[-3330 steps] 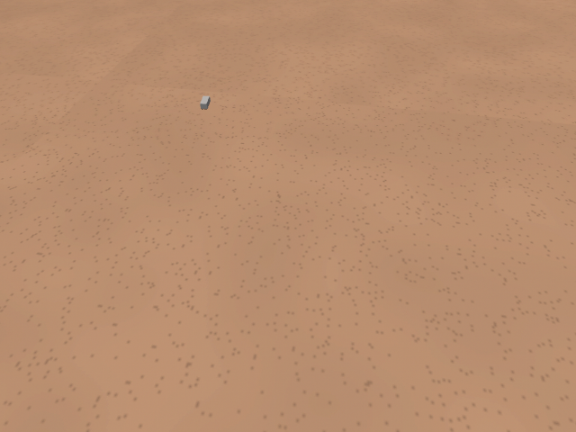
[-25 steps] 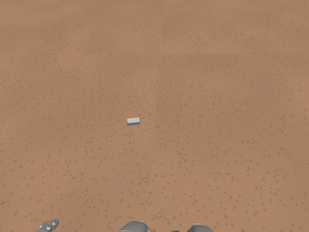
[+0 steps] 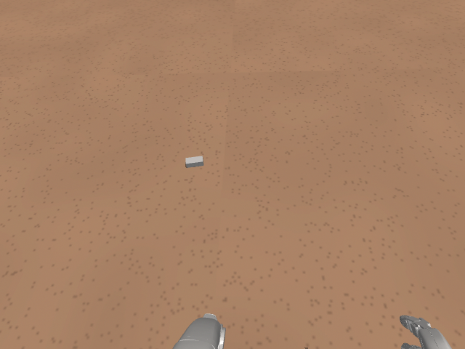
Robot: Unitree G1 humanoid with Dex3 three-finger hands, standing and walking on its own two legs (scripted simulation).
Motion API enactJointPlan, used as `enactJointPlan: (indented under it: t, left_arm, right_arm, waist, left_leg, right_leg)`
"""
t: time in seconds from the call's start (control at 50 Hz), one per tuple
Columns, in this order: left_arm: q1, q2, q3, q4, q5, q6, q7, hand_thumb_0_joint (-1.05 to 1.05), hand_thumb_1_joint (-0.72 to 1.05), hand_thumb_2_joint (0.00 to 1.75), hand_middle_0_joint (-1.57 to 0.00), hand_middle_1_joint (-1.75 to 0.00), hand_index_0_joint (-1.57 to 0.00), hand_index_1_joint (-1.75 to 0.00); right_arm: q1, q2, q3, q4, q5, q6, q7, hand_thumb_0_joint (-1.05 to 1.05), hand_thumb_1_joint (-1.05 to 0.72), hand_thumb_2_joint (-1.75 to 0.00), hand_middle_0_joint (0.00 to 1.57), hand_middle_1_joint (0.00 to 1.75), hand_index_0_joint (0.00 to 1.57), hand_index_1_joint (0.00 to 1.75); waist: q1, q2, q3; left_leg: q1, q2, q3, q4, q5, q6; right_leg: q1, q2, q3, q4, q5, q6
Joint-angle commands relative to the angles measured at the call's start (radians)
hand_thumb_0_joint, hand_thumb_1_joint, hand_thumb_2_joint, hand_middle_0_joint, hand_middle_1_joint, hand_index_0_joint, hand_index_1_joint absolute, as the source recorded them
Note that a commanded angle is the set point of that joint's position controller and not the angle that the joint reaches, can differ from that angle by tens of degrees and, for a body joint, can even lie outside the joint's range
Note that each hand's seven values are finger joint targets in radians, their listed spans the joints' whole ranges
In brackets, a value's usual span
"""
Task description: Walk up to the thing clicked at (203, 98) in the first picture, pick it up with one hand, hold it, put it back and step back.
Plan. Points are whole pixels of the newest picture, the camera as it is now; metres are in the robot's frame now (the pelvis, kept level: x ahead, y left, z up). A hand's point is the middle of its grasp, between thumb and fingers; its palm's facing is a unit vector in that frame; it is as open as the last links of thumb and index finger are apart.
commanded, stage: step back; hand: left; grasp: from above
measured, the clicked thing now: (194, 161) +1.08 +0.32 -0.74
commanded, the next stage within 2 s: stand in 1.08 s
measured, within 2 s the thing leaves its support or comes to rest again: neither
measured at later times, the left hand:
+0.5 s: hand out of the picture -0.01 +0.28 -0.14, palm faces +0.07 -0.92 -0.39, open 7.4 cm
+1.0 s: hand out of the picture +0.05 +0.28 -0.14, palm faces +0.08 -0.93 -0.36, open 7.4 cm
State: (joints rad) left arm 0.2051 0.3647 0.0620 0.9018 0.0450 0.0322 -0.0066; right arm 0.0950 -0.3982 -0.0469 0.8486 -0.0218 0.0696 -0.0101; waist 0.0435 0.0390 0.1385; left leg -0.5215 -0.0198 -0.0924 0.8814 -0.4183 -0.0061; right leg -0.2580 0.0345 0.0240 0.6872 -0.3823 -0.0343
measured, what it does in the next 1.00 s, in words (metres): steps on the spot: left foot, then left foot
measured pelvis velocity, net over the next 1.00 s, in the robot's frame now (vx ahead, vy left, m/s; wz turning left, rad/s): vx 0.01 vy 0.01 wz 0.07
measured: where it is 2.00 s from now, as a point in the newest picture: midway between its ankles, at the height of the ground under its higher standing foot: outside the picture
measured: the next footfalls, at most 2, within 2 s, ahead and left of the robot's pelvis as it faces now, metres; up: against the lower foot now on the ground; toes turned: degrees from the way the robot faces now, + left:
left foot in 0.24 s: -0.02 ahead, +0.14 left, +0.00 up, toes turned +5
left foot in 0.78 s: +0.08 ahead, +0.15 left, +0.00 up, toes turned +7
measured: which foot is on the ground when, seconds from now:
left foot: up 0.00-0.22, down 0.24-0.54, up 0.56-0.76, down 0.78-1.00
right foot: down 0.00-1.00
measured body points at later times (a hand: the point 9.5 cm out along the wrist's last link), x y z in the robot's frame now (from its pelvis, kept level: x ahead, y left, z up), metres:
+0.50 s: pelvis -0.04 -0.01 +0.01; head -0.04 +0.00 +0.46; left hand -0.01 +0.33 -0.11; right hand +0.03 -0.31 -0.11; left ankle -0.06 +0.13 -0.72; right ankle +0.00 -0.12 -0.72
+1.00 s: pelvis +0.01 +0.01 +0.01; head +0.03 +0.02 +0.46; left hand +0.05 +0.33 -0.12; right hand +0.15 -0.27 -0.11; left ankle +0.04 +0.14 -0.72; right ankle +0.00 -0.12 -0.72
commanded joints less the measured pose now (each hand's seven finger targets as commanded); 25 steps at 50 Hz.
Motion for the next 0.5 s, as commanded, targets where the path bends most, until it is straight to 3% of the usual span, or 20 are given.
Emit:
enactJointPlan:
  t: [0.0, 0.02, 0.06, 0.08, 0.12, 0.16, 0.2, 0.22, 0.24, 0.26, 0.28, 0.3, 0.32, 0.34, 0.4, 0.44, 0.46, 0.48]
  left_arm:
    - [-0.148, 0.277, 0.08, -0.119, 0.004, -0.042, 0.032, 0.0, 0.9, 0.9, -0.2, -0.3, -0.2, -0.3]
    - [-0.126, 0.275, 0.086, -0.114, 0.005, -0.047, 0.03, 0.0, 0.9, 0.9, -0.2, -0.3, -0.2, -0.3]
    - [-0.077, 0.276, 0.086, -0.103, 0.01, -0.051, 0.023, 0.0, 0.9, 0.9, -0.2, -0.3, -0.2, -0.3]
    - [-0.056, 0.281, 0.091, -0.094, 0.013, -0.052, 0.022, 0.0, 0.9, 0.9, -0.2, -0.3, -0.2, -0.3]
    - [-0.01, 0.296, 0.095, -0.076, 0.015, -0.054, 0.016, 0.0, 0.9, 0.9, -0.2, -0.3, -0.2, -0.3]
    - [-0.04, 0.314, 0.091, -0.071, 0.01, -0.048, 0.008, 0.0, 0.9, 0.9, -0.2, -0.3, -0.2, -0.3]
    - [-0.043, 0.291, 0.069, -0.067, 0.003, -0.034, 0.002, 0.0, 0.9, 0.9, -0.2, -0.3, -0.2, -0.3]
    - [-0.024, 0.242, 0.052, -0.068, 0.005, -0.032, -0.001, 0.0, 0.9, 0.9, -0.2, -0.3, -0.2, -0.3]
    - [-0.046, 0.18, 0.031, -0.084, -0.009, -0.034, -0.005, 0.0, 0.9, 0.9, -0.2, -0.3, -0.2, -0.3]
    - [-0.129, 0.233, 0.052, -0.079, -0.021, -0.035, -0.002, 0.0, 0.9, 0.9, -0.2, -0.3, -0.2, -0.3]
    - [-0.148, 0.26, 0.059, -0.077, -0.015, -0.039, -0.005, 0.0, 0.9, 0.9, -0.2, -0.3, -0.2, -0.3]
    - [-0.103, 0.23, 0.053, -0.059, -0.026, -0.043, -0.01, 0.0, 0.9, 0.9, -0.2, -0.3, -0.2, -0.3]
    - [-0.068, 0.221, 0.046, -0.044, -0.029, -0.048, -0.012, 0.0, 0.9, 0.9, -0.2, -0.3, -0.2, -0.3]
    - [-0.047, 0.229, 0.048, -0.035, -0.026, -0.053, -0.014, 0.0, 0.9, 0.9, -0.2, -0.3, -0.2, -0.3]
    - [-0.041, 0.222, 0.054, -0.019, -0.019, -0.056, -0.022, 0.0, 0.9, 0.9, -0.2, -0.3, -0.2, -0.3]
    - [0.011, 0.211, 0.057, 0.007, -0.016, -0.063, -0.019, 0.0, 0.9, 0.9, -0.2, -0.3, -0.2, -0.3]
    - [0.053, 0.205, 0.059, 0.027, -0.012, -0.07, -0.012, 0.0, 0.9, 0.9, -0.2, -0.3, -0.2, -0.3]
    - [0.083, 0.224, 0.068, 0.035, -0.005, -0.077, -0.004, 0.0, 0.9, 0.9, -0.2, -0.3, -0.2, -0.3]
  right_arm:
    - [0.057, -0.194, -0.056, -0.026, 0.011, -0.033, -0.015, 0.0, -0.9, -0.9, 0.2, 0.3, 0.2, 0.3]
    - [0.077, -0.193, -0.055, -0.018, 0.006, -0.04, -0.011, 0.0, -0.9, -0.9, 0.2, 0.3, 0.2, 0.3]
    - [0.077, -0.202, -0.057, -0.009, -0.004, -0.048, -0.003, 0.0, -0.9, -0.9, 0.2, 0.3, 0.2, 0.3]
    - [0.066, -0.196, -0.056, -0.011, -0.008, -0.053, 0.0, 0.0, -0.9, -0.9, 0.2, 0.3, 0.2, 0.3]
    - [0.028, -0.188, -0.053, -0.009, -0.016, -0.067, 0.009, 0.0, -0.9, -0.9, 0.2, 0.3, 0.2, 0.3]
    - [0.067, -0.18, -0.055, 0.02, -0.014, -0.078, 0.017, 0.0, -0.9, -0.9, 0.2, 0.3, 0.2, 0.3]
    - [0.149, -0.167, -0.062, 0.072, -0.008, -0.091, 0.018, 0.0, -0.9, -0.9, 0.2, 0.3, 0.2, 0.3]
    - [0.178, -0.18, -0.073, 0.087, -0.014, -0.099, 0.013, 0.0, -0.9, -0.9, 0.2, 0.3, 0.2, 0.3]
    - [0.193, -0.246, -0.087, 0.082, -0.025, -0.105, 0.007, 0.0, -0.9, -0.9, 0.2, 0.3, 0.2, 0.3]
    - [0.179, -0.325, -0.096, 0.073, -0.027, -0.104, 0.01, 0.0, -0.9, -0.9, 0.2, 0.3, 0.2, 0.3]
    - [0.127, -0.308, -0.091, 0.059, -0.025, -0.114, 0.008, 0.0, -0.9, -0.9, 0.2, 0.3, 0.2, 0.3]
    - [0.086, -0.251, -0.068, 0.053, -0.025, -0.125, 0.004, 0.0, -0.9, -0.9, 0.2, 0.3, 0.2, 0.3]
    - [0.08, -0.239, -0.062, 0.051, -0.023, -0.129, 0.001, 0.0, -0.9, -0.9, 0.2, 0.3, 0.2, 0.3]
    - [0.097, -0.249, -0.067, 0.057, -0.022, -0.13, 0.002, 0.0, -0.9, -0.9, 0.2, 0.3, 0.2, 0.3]
    - [0.095, -0.252, -0.074, 0.051, -0.027, -0.114, 0.012, 0.0, -0.9, -0.9, 0.2, 0.3, 0.2, 0.3]
    - [0.057, -0.253, -0.075, 0.037, -0.023, -0.099, 0.014, 0.0, -0.9, -0.9, 0.2, 0.3, 0.2, 0.3]
    - [0.049, -0.216, -0.065, 0.034, -0.019, -0.091, 0.015, 0.0, -0.9, -0.9, 0.2, 0.3, 0.2, 0.3]
    - [0.075, -0.178, -0.052, 0.033, -0.016, -0.087, 0.014, 0.0, -0.9, -0.9, 0.2, 0.3, 0.2, 0.3]
  waist:
    - [-0.052, -0.111, -0.057]
    - [-0.039, -0.144, -0.086]
    - [-0.007, -0.168, -0.084]
    - [0.012, -0.185, -0.082]
    - [0.044, -0.21, -0.069]
    - [0.017, -0.237, -0.061]
    - [-0.03, -0.184, -0.091]
    - [-0.045, -0.095, -0.117]
    - [-0.066, 0.096, -0.117]
    - [-0.098, 0.132, -0.057]
    - [-0.077, 0.044, 0.011]
    - [-0.046, 0.0, -0.001]
    - [-0.036, 0.043, -0.035]
    - [-0.042, 0.09, -0.054]
    - [-0.061, 0.149, -0.047]
    - [-0.022, 0.134, -0.045]
    - [0.004, 0.092, -0.067]
    - [0.015, 0.021, -0.095]
  left_leg:
    - [0.025, -0.077, -0.086, 0.278, 0.014, -0.008]
    - [0.028, -0.07, -0.063, 0.287, 0.025, -0.022]
    - [-0.01, -0.043, -0.029, 0.173, 0.013, -0.032]
    - [-0.049, -0.024, -0.019, 0.075, -0.013, -0.031]
    - [0.013, 0.001, 0.013, -0.098, -0.098, -0.024]
    - [0.171, 0.012, 0.077, -0.255, -0.133, -0.004]
    - [0.366, -0.027, 0.129, -0.478, 0.032, 0.024]
    - [0.484, 0.003, 0.054, -0.52, 0.035, 0.036]
    - [0.528, 0.196, -0.297, -0.614, -0.256, 0.108]
    - [0.301, 0.372, -0.53, -0.719, -0.551, 0.24]
    - [0.232, 0.368, -0.493, -0.722, -0.481, 0.247]
    - [0.297, 0.295, -0.372, -0.671, -0.286, 0.203]
    - [0.335, 0.266, -0.299, -0.644, -0.199, 0.18]
    - [0.333, 0.255, -0.248, -0.628, -0.171, 0.173]
    - [0.241, 0.239, -0.187, -0.615, -0.196, 0.173]
    - [0.132, 0.219, -0.125, -0.549, -0.203, 0.148]
    - [0.099, 0.176, -0.072, -0.455, -0.174, 0.118]
    - [0.036, 0.129, -0.027, -0.336, -0.15, 0.091]
  right_leg:
    - [-0.134, -0.264, 0.231, -0.327, 0.019, -0.136]
    - [-0.089, -0.25, 0.219, -0.318, -0.017, -0.138]
    - [0.0, -0.242, 0.234, -0.344, -0.222, -0.129]
    - [0.08, -0.256, 0.26, -0.352, -0.304, -0.13]
    - [0.085, -0.296, 0.3, -0.374, -0.384, -0.145]
    - [-0.013, -0.299, 0.26, -0.379, -0.352, -0.138]
    - [-0.073, -0.225, 0.146, -0.295, -0.258, -0.096]
    - [-0.154, -0.179, 0.089, -0.186, -0.235, -0.067]
    - [-0.339, -0.084, 0.008, -0.029, -0.212, 0.01]
    - [-0.311, -0.05, -0.021, 0.162, -0.193, 0.026]
    - [-0.288, -0.084, 0.059, 0.222, -0.126, 0.017]
    - [-0.286, -0.084, 0.078, 0.206, -0.058, 0.017]
    - [-0.273, -0.083, 0.05, 0.187, -0.049, 0.014]
    - [-0.241, -0.083, 0.021, 0.148, -0.053, 0.014]
    - [-0.114, -0.053, -0.029, 0.044, -0.079, 0.024]
    - [0.054, -0.029, -0.059, -0.126, 0.025, 0.009]
    - [0.144, -0.002, -0.072, -0.198, 0.065, 0.006]
    - [0.253, -0.011, -0.02, -0.243, 0.045, 0.0]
